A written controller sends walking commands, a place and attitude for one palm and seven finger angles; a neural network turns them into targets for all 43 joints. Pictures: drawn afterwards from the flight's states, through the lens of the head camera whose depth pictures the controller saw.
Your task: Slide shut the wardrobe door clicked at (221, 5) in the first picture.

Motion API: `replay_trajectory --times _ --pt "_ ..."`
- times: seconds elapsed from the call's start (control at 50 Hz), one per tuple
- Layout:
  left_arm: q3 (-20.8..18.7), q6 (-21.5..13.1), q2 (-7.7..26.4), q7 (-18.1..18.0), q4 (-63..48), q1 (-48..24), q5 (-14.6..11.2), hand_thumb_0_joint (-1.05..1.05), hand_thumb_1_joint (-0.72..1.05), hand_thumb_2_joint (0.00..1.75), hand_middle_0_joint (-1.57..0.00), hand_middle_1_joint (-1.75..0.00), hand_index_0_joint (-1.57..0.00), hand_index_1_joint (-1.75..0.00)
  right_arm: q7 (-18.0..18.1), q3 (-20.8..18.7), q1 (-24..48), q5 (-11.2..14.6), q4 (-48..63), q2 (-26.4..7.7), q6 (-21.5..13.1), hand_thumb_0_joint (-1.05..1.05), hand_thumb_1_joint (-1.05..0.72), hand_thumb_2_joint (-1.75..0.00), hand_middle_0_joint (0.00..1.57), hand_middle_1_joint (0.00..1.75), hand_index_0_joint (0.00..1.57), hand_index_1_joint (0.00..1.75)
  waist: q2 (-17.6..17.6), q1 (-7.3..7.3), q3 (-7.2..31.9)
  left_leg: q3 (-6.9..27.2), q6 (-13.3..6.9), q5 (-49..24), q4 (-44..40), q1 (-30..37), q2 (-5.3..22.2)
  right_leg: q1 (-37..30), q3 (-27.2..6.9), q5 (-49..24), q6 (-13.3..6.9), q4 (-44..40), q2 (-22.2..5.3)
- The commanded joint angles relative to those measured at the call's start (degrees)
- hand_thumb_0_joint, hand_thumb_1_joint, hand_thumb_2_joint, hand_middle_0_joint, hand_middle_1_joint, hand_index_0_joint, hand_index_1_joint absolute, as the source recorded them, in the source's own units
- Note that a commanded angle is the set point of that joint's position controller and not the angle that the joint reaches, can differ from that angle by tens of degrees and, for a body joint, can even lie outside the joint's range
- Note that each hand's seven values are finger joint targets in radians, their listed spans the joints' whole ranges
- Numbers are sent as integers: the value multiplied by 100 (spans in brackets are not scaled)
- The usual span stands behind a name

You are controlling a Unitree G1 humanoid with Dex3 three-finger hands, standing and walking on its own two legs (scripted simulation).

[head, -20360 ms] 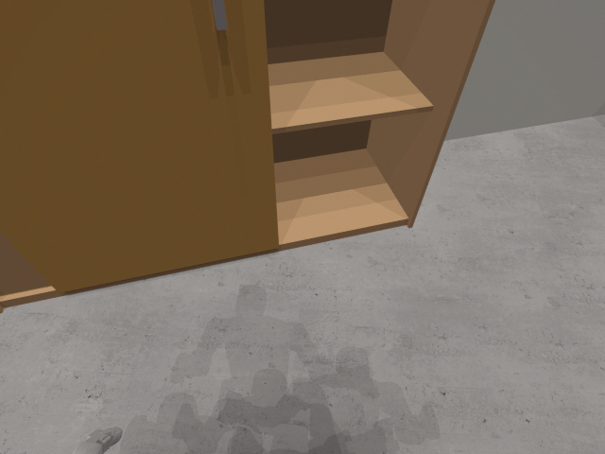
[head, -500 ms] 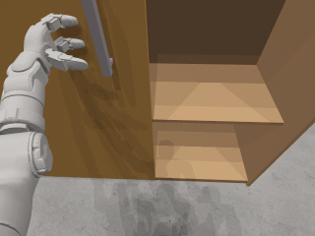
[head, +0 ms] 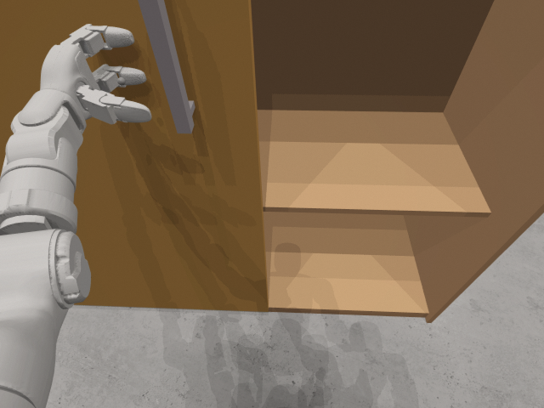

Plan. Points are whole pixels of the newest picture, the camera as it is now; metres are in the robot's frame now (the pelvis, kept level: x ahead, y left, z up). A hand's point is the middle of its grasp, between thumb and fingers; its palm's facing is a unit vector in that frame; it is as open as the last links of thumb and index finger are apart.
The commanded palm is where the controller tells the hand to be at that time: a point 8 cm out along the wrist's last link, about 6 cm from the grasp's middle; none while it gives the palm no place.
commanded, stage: move the hooked fingers beside the handle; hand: left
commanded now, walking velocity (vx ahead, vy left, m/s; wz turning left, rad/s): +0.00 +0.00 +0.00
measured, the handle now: (168, 41) +0.51 +0.14 +0.28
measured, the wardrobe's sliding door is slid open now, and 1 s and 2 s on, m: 0.59 0.58 0.57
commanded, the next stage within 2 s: feel for the door with the fingertips in 0.04 s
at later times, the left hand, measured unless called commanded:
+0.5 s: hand (133, 84) +0.47 +0.18 +0.24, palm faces +0.01 -1.00 -0.04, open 13.9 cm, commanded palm +0.47 +0.20 +0.25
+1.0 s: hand (145, 81) +0.47 +0.17 +0.25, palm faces +0.02 -1.00 -0.03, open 13.7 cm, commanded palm +0.48 +0.19 +0.25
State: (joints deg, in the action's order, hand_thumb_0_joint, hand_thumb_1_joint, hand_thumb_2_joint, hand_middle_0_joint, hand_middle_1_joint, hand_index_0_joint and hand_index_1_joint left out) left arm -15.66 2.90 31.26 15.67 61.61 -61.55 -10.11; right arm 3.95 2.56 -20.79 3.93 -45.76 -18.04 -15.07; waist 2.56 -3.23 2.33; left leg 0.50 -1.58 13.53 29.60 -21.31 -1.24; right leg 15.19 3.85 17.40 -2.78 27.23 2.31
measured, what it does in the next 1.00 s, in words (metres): stands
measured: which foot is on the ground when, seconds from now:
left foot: down 0.00-1.00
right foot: down 0.00-1.00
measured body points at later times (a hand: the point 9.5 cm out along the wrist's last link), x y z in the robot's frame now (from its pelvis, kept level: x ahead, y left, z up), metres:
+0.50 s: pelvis +0.00 +0.00 +0.00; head +0.02 -0.01 +0.45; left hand +0.46 +0.24 +0.25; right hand +0.08 -0.26 -0.12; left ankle +0.01 +0.10 -0.74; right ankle -0.04 -0.09 -0.74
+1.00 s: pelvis -0.01 +0.00 +0.00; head +0.02 -0.02 +0.45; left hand +0.47 +0.22 +0.25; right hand +0.06 -0.27 -0.12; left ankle +0.01 +0.10 -0.74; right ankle -0.04 -0.09 -0.74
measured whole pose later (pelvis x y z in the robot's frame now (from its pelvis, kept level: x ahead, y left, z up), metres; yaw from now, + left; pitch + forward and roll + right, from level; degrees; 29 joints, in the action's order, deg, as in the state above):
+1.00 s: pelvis -0.01 +0.00 +0.00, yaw +1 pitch +4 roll +0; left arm -12.0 2.2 25.5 9.4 60.9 -63.2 -10.8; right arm 3.5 2.8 -19.9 3.7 -48.1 -17.5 -16.8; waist 2.9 -2.4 1.5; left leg 0.9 -1.5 13.0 29.6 -20.6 -1.7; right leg 14.8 4.2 17.6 -2.8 28.3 1.9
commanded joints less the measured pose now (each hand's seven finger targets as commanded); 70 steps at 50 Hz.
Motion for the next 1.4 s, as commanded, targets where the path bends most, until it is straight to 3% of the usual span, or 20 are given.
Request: replay_trajectory --times 0.0,0.12,0.16,0.18,0.34,0.48,0.52,0.62,0.76,0.82,0.84,0.9,0.92,0.94,0.98,1.14,1.22,1.28,1.32,1.38 --pt "63 -365 610 95 -1534 -3490 -113 0 -50 30 -30 -120 -30 -120 55 -293 -225 11 523 -841 -221 0 -90 -90 20 30 20 30 221 -468 1789 298 -159 -1190 -79 2045 199 645 -393 -1621 158 -433 -147" --pt "-182 -351 1042 84 -1348 -3310 -152 0 -50 30 -30 -120 -30 -120 36 -288 -220 31 575 -912 -176 0 -90 -90 20 30 20 30 -33 -353 1723 266 -187 -1165 -86 1735 147 426 -393 -1679 148 -446 -175" --pt "-169 -400 897 99 -1687 -3443 -95 0 -50 30 -30 -120 -30 -120 39 -296 -196 3 599 -857 -179 0 -90 -90 20 30 20 30 132 -387 1933 311 -159 -1274 -84 1991 176 432 -381 -1740 141 -390 -145" --pt "153 -423 502 120 -1908 -3574 -113 0 -50 30 -30 -120 -30 -120 26 -294 -138 9 632 -812 -202 0 -90 -90 20 30 20 30 404 -459 1951 297 -149 -1399 -62 2205 178 554 -377 -1802 140 -388 -147" --pt "405 -283 -60 -64 -2065 -3502 -274 0 -50 30 -30 -120 -30 -120 17 -288 2 21 550 -793 -252 0 -90 -90 20 30 20 30 239 -469 1661 391 -126 -1176 -121 2249 222 795 -314 -1470 128 -435 -118" --pt "617 -191 -547 -314 -2350 -3625 -306 0 -50 30 -30 -120 -30 -120 -2 -296 77 -7 462 -756 -325 0 -90 -90 20 30 20 30 147 -458 1973 496 -80 -1399 -92 2569 230 863 -272 -1517 116 -352 -115" --pt "488 -153 -347 -376 -2030 -3480 -338 0 -50 30 -30 -120 -30 -120 -9 -291 80 5 414 -794 -318 0 -90 -90 20 30 20 30 -133 -399 1724 468 -100 -1359 -98 2323 208 816 -262 -1502 114 -392 -133" --pt "491 -235 -220 -528 -1735 -3717 -169 0 -50 30 -30 -120 -30 -120 -1 -248 66 5 363 -777 -290 0 -90 -90 20 30 20 30 -12 -424 1492 394 -110 -1040 -150 2065 198 863 -308 -1316 123 -383 -178" --pt "618 -425 -458 -497 -1899 -4029 -145 0 -50 30 -30 -120 -30 -120 1 -244 34 -29 378 -722 -346 0 -90 -90 20 30 20 30 133 -499 1874 428 -84 -1137 -99 2365 211 848 -320 -1383 134 -324 -158" --pt "478 -398 -112 -493 -1380 -3812 -263 0 -50 30 -30 -120 -30 -120 11 -242 -10 28 310 -834 -361 0 -90 -90 20 30 20 30 -294 -403 1573 403 -97 -904 -176 1944 200 747 -320 -1255 136 -420 -184" --pt "457 -467 -233 -491 -1640 -4054 -234 0 -50 30 -30 -120 -30 -120 31 -220 -13 -9 290 -774 -371 0 -90 -90 20 30 20 30 -63 -523 1611 357 -113 -807 -170 2053 216 792 -349 -1231 162 -385 -168" --pt "401 -514 -152 -460 -1636 -4066 -191 0 -50 30 -30 -120 -30 -120 40 -235 -68 -17 276 -764 -420 0 -90 -90 20 30 20 30 36 -495 1778 358 -109 -890 -145 2149 209 747 -378 -1294 158 -401 -171" --pt "411 -485 105 -470 -1442 -3948 -253 0 -50 30 -30 -120 -30 -120 -4 -249 -51 48 283 -847 -438 0 -90 -90 20 30 20 30 -44 -373 1682 358 -103 -933 -141 1941 168 665 -370 -1329 136 -455 -208" --pt "350 -537 -45 -488 -1623 -4068 -180 0 -50 30 -30 -120 -30 -120 19 -228 -124 -10 258 -774 -419 0 -90 -90 20 30 20 30 47 -501 1751 345 -114 -924 -141 2028 194 662 -372 -1366 157 -374 -168" --pt "513 -579 -270 -458 -1812 -4106 -144 0 -50 30 -30 -120 -30 -120 10 -257 -114 -17 304 -744 -449 0 -90 -90 20 30 20 30 181 -512 1869 405 -85 -1056 -141 2281 210 754 -335 -1381 142 -365 -154" --pt "223 -553 -60 -447 -2212 -3691 -192 0 -50 30 -30 -120 -30 -120 -47 -306 -55 -23 422 -748 -458 0 -90 -90 20 30 20 30 45 -366 2109 347 -125 -1299 -121 2305 157 462 -365 -1669 134 -374 -117" --pt "-84 -416 350 -445 -1919 -3126 -160 0 -50 30 -30 -120 -30 -120 -79 -299 15 -7 506 -770 -374 0 -90 -90 20 30 20 30 -223 -167 1827 263 -148 -1237 -162 1886 119 248 -371 -1726 131 -431 -149" --pt "28 -355 113 -493 -2184 -3036 -86 0 -50 30 -30 -120 -30 -120 -104 -284 138 3 624 -672 -308 0 -90 -90 20 30 20 30 -17 -193 1670 210 -148 -1074 -210 1868 123 309 -399 -1632 139 -444 -136" --pt "-146 -285 386 -552 -2110 -2625 -68 0 -50 30 -30 -120 -30 -120 -130 -303 168 10 698 -716 -233 0 -90 -90 20 30 20 30 -218 -52 1690 183 -167 -1180 -199 1717 130 152 -390 -1715 131 -442 -154" --pt "-12 -213 152 -581 -2260 -2960 -57 0 -50 30 -30 -120 -30 -120 -100 -300 210 25 718 -655 -157 0 -90 -90 20 30 20 30 -297 -216 1534 142 -192 -990 -223 1683 130 237 -432 -1673 179 -477 -137"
